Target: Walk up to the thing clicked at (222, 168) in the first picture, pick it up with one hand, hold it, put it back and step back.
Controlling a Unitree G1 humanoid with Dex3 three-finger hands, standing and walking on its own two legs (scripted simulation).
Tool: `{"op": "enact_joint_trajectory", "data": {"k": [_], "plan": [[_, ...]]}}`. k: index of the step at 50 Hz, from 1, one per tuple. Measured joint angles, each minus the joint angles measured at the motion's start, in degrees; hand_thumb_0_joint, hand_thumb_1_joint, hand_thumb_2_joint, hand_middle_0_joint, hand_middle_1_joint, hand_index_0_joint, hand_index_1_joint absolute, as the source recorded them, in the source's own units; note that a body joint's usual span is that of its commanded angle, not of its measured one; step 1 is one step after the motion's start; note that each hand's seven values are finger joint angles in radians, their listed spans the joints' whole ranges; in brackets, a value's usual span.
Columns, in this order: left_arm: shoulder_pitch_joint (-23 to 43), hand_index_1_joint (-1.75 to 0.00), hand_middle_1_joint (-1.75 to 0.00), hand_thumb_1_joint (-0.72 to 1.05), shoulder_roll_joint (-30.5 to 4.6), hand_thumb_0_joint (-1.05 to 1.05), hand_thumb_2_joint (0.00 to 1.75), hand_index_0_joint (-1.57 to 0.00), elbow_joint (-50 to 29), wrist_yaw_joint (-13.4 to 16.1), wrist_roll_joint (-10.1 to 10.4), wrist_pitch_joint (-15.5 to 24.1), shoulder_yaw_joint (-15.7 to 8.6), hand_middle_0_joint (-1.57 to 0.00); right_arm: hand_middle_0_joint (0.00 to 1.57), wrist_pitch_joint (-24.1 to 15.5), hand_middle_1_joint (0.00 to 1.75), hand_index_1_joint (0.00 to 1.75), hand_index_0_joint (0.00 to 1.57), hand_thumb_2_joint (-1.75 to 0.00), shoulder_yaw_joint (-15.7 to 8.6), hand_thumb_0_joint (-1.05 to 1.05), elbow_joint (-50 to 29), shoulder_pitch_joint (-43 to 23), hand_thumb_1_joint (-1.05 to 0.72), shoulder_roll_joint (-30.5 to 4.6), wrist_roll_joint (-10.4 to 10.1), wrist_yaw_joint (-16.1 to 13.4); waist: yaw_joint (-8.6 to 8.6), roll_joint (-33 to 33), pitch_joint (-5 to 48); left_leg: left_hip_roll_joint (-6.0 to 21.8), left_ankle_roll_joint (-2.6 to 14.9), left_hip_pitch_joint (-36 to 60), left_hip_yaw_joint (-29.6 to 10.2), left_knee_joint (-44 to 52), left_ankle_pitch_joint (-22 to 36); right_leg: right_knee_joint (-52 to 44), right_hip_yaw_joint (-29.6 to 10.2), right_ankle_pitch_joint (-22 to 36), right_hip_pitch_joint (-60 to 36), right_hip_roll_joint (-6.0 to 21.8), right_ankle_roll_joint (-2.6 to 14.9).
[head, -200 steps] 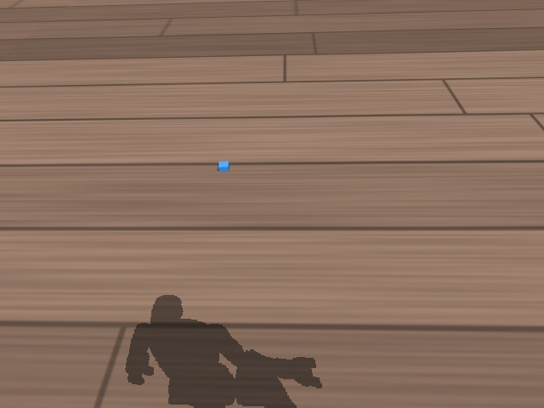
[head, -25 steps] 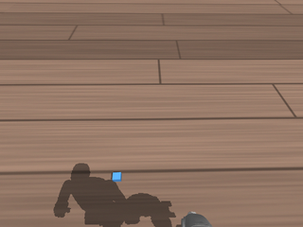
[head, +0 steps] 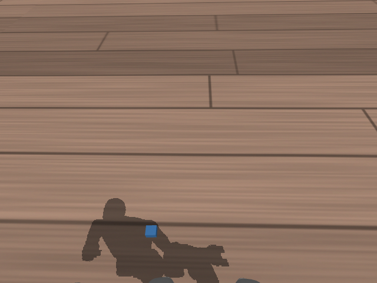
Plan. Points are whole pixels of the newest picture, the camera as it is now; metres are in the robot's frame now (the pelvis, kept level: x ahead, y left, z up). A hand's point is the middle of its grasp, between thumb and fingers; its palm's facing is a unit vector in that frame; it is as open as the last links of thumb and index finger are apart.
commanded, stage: walk up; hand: left
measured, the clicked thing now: (151, 231) +0.46 +0.26 -0.73
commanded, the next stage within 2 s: stand in 1.24 s
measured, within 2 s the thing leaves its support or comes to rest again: neither
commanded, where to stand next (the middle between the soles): +0.08 +0.00 m, yaw +1 degrees
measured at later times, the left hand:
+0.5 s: hand out of the picture +0.10 +0.26 -0.13, palm faces +0.02 -0.94 -0.35, open 7.4 cm
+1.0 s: hand out of the picture +0.11 +0.25 -0.12, palm faces +0.00 -0.94 -0.34, open 7.4 cm
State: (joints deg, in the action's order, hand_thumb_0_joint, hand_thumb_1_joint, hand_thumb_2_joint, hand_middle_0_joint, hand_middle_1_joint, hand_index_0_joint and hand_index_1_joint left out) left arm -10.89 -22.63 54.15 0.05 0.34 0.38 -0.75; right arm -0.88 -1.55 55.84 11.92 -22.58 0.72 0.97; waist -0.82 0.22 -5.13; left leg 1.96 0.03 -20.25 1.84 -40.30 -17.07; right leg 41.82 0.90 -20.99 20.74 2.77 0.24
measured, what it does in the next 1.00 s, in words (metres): stands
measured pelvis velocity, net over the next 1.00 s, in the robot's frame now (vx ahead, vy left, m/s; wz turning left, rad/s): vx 0.03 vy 0.00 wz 0.01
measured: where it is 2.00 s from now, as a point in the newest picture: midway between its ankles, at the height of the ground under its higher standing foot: outside the picture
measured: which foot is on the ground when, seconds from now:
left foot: down 0.00-1.00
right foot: down 0.00-1.00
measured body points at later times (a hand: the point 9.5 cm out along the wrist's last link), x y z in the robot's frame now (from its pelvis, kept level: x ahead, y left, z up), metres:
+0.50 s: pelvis +0.03 +0.00 +0.03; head +0.04 +0.00 +0.48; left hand +0.10 +0.31 -0.10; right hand +0.15 -0.29 -0.10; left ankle +0.05 +0.13 -0.72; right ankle +0.05 -0.14 -0.72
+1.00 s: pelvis +0.03 +0.00 +0.03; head +0.04 -0.01 +0.48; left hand +0.11 +0.30 -0.10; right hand +0.10 -0.31 -0.11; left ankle +0.05 +0.13 -0.72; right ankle +0.05 -0.14 -0.72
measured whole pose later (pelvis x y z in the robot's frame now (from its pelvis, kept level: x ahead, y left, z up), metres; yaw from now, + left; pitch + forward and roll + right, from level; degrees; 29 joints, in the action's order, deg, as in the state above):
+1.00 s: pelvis +0.03 +0.00 +0.03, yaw +1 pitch -3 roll +0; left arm -4.5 -19.6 66.9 -0.3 -0.4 0.8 -0.7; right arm -0.1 -0.3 67.6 5.7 -20.2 0.4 1.0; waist 0.3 -0.6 -3.0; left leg 1.8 -1.0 -7.9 1.3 -19.5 -9.1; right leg 18.6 1.9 -8.9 7.2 2.2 -1.5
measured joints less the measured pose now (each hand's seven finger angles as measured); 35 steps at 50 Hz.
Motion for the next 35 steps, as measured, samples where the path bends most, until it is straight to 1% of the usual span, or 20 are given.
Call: {"op": "enact_joint_trajectory", "data": {"k": [1,2,3,5,11,18,23,35], "plan": [[0.3,-0.30,-0.30,0.90,0.0,0.00,0.90,-0.20,0.8,0.0,0.0,0.0,0.0,-0.21,0.20,0.1,0.30,0.30,0.20,-0.89,0.3,0.00,0.5,-0.4,-0.90,0.3,-0.1,0.1,0.07,0.1,0.1,0.2,-0.07,0.3,-0.2,0.2,-0.1,-1.2,0.0,0.8,-0.7,-0.5,0.15],[0.4,-0.30,-0.30,0.90,0.0,0.00,0.90,-0.20,1.5,-0.1,0.0,0.2,0.1,-0.21,0.20,0.3,0.30,0.30,0.20,-0.89,0.7,0.00,1.0,-0.8,-0.90,0.6,-0.1,0.1,0.07,0.3,0.2,0.4,-0.18,0.6,-0.3,0.6,-0.1,-2.8,0.0,3.2,-1.5,-0.7,-0.01],[0.6,-0.30,-0.30,0.90,0.0,0.00,0.90,-0.20,2.2,-0.1,0.0,0.4,0.2,-0.21,0.20,0.4,0.30,0.30,0.20,-0.89,1.0,0.00,1.5,-1.2,-0.90,0.9,-0.2,0.1,0.04,0.5,0.3,0.4,-0.30,0.9,-0.4,1.1,0.0,-4.2,0.1,5.3,-2.2,-0.7,-0.57],[1.0,-0.30,-0.30,0.90,0.3,0.00,0.90,-0.20,3.8,-0.2,0.0,0.6,0.4,-0.21,0.20,0.5,0.30,0.30,0.20,-0.89,1.4,0.00,2.4,-2.2,-0.90,1.4,-0.4,0.2,0.02,0.6,0.5,0.4,-0.38,1.8,-0.6,2.5,0.4,-6.2,0.3,5.8,-3.4,-0.7,-1.57],[2.5,-0.30,-0.30,0.90,1.0,0.00,0.90,-0.20,7.6,-0.3,0.2,0.8,1.3,-0.21,0.20,0.1,0.30,0.30,0.20,-0.89,2.2,0.01,4.9,-5.3,-0.90,2.2,-0.8,0.3,-0.36,0.3,0.9,0.2,-0.26,4.9,-0.6,7.8,2.4,-11.9,0.6,7.6,-6.8,-0.6,-2.07],[4.7,-0.30,-0.30,0.90,1.5,0.00,0.90,-0.20,10.5,-0.3,0.2,1.0,1.4,-0.21,0.20,0.2,0.30,0.30,0.20,-0.89,1.9,0.00,7.0,-9.3,-0.90,2.4,-1.1,0.2,-0.54,-0.5,0.9,-0.2,-0.31,8.1,-0.5,13.2,4.7,-16.9,0.7,9.7,-9.9,-0.3,-2.20],[6.0,-0.30,-0.30,0.90,1.9,0.00,0.90,-0.20,11.9,-0.2,0.0,1.1,1.2,-0.21,0.20,0.3,0.30,0.30,0.20,-0.89,1.6,0.00,8.6,-10.7,-0.90,2.2,-1.0,0.2,-0.55,-0.9,1.4,-0.5,-0.36,10.0,-0.3,16.5,6.2,-19.8,0.7,10.9,-11.6,-0.2,-2.26],[7.2,-0.30,-0.30,0.91,2.5,0.00,0.90,-0.20,12.9,-0.4,-0.5,0.7,0.7,-0.21,0.20,0.6,0.30,0.30,0.20,-0.89,1.3,0.00,11.1,-9.2,-0.90,2.1,-0.5,0.2,0.32,-0.7,2.1,-0.7,-0.61,12.2,-0.3,20.8,8.2,-22.8,0.8,12.2,-13.2,-0.1,-2.16]]}}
